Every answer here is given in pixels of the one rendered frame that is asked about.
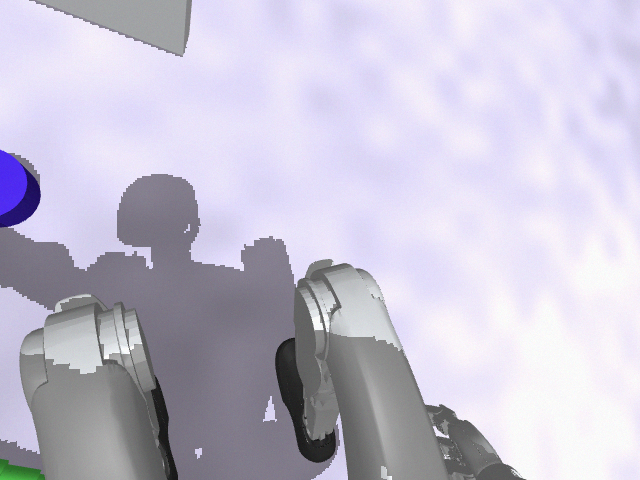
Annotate right robot foot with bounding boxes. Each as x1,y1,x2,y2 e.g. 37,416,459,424
275,338,336,463

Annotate right robot hand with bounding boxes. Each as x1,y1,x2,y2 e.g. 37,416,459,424
425,404,503,480

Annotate right robot arm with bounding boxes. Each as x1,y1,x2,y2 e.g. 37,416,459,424
476,463,526,480

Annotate left robot foot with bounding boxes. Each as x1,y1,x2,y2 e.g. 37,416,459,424
151,374,178,480

